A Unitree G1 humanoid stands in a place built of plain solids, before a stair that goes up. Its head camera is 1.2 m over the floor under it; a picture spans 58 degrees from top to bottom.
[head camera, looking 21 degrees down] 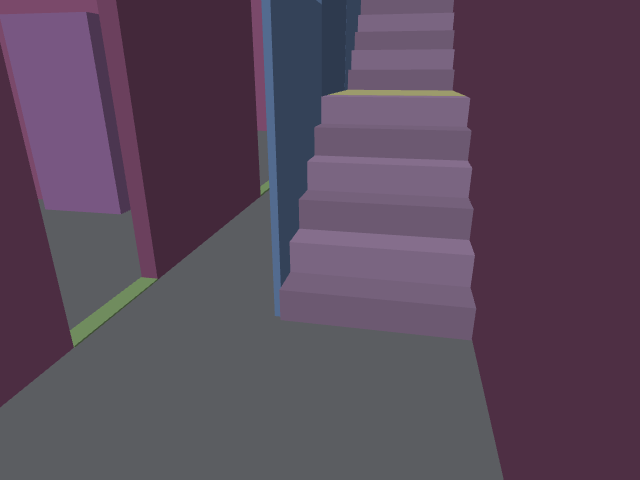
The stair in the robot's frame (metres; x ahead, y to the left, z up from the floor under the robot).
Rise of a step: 0.18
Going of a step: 0.22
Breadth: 0.96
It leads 11 degrees to the right of straight ahead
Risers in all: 6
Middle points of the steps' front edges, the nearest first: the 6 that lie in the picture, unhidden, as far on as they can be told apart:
1.87 -0.26 0.18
2.08 -0.31 0.35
2.30 -0.35 0.53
2.52 -0.39 0.71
2.73 -0.43 0.88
2.95 -0.48 1.06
